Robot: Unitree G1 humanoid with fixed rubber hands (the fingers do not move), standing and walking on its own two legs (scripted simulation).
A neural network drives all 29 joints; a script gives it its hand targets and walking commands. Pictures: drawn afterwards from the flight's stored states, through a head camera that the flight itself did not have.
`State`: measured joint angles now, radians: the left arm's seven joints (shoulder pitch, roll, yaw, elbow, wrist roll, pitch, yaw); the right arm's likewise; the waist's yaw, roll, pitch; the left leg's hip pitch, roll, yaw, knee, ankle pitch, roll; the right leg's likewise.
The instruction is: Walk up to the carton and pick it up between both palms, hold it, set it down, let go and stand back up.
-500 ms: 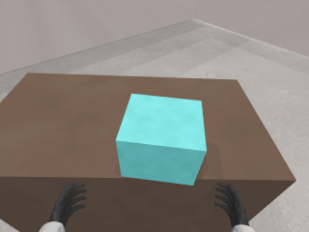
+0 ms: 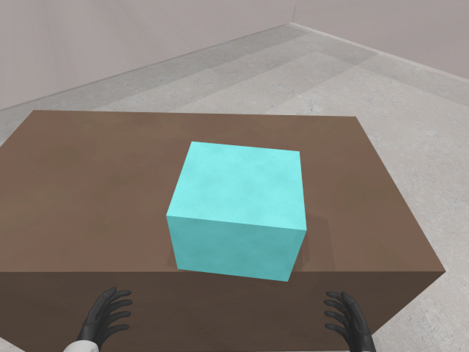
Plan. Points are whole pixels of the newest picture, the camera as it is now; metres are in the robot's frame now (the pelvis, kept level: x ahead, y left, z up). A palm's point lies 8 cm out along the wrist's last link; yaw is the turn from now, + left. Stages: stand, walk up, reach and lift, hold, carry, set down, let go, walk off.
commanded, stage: set down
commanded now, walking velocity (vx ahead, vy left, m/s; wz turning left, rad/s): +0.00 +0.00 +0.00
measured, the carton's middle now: (238, 210) +0.44 +0.01 -0.03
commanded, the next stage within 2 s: let go in 0.54 s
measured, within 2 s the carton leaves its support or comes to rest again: neither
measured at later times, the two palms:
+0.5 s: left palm (97, 345) +0.17 +0.24 -0.07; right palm out of the picture +0.17 -0.21 -0.07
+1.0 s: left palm (98, 351) +0.16 +0.24 -0.08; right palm out of the picture +0.16 -0.22 -0.08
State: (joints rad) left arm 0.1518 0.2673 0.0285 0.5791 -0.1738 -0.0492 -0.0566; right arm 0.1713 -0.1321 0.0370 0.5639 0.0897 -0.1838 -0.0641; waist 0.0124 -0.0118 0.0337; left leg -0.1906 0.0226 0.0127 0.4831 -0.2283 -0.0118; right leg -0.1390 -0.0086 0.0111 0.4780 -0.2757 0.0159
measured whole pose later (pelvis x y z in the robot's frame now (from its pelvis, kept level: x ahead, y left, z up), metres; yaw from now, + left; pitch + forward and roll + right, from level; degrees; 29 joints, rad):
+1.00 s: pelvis +0.00 -0.01 +0.00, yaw +0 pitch -4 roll +0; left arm 0.15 0.27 0.03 0.58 -0.07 0.15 -0.03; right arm 0.17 -0.15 0.02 0.72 0.00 -0.16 0.00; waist 0.01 -0.02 0.04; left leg -0.18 0.04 0.01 0.47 -0.23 -0.03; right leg -0.14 0.01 0.01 0.48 -0.28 0.00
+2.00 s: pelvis +0.01 -0.01 +0.00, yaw +0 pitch -3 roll +0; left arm 0.19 0.31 0.03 0.68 0.02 0.01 -0.01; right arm 0.17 -0.33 0.02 0.93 -0.02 -0.02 0.02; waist 0.02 -0.03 0.05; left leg -0.18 0.03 0.01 0.47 -0.24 -0.03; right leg -0.14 0.00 0.01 0.48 -0.29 0.00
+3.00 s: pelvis +0.01 -0.01 +0.00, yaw +0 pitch -3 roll +0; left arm 0.19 0.31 0.03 0.77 0.02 0.00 -0.01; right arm 0.16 -0.33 0.02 1.00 -0.02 -0.02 0.01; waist 0.01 -0.03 0.05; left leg -0.18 0.03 0.01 0.47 -0.24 -0.03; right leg -0.14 0.00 0.01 0.48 -0.29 0.00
